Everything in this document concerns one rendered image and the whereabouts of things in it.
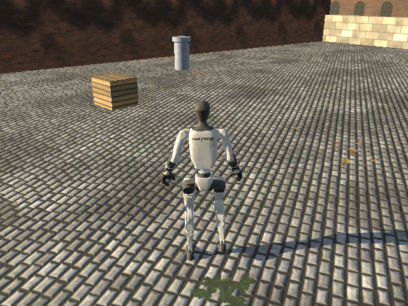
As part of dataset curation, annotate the right robot upper arm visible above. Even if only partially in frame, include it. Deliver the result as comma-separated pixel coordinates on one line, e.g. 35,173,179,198
216,128,235,163

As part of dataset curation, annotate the left robot forearm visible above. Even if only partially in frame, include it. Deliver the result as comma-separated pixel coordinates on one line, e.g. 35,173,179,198
163,154,176,175

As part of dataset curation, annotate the robot shin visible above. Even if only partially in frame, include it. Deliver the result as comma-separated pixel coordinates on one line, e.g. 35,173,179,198
185,211,194,252
215,201,225,244

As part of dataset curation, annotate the robot right hand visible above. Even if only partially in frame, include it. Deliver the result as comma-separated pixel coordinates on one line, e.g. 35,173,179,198
228,170,242,182

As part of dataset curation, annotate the right robot forearm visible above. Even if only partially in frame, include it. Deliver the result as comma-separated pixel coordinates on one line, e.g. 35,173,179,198
228,153,240,173

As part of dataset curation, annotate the robot left hand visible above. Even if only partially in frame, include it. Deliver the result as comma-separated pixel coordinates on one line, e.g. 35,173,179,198
161,172,175,186

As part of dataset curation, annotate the left robot shin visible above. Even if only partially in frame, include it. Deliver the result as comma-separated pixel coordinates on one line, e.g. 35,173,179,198
185,211,194,252

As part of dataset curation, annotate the left robot upper arm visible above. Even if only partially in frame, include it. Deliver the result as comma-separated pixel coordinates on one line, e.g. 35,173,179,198
170,129,190,164

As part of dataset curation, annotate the right robot shin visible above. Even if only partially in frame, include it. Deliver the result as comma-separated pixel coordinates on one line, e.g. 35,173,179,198
215,201,225,244

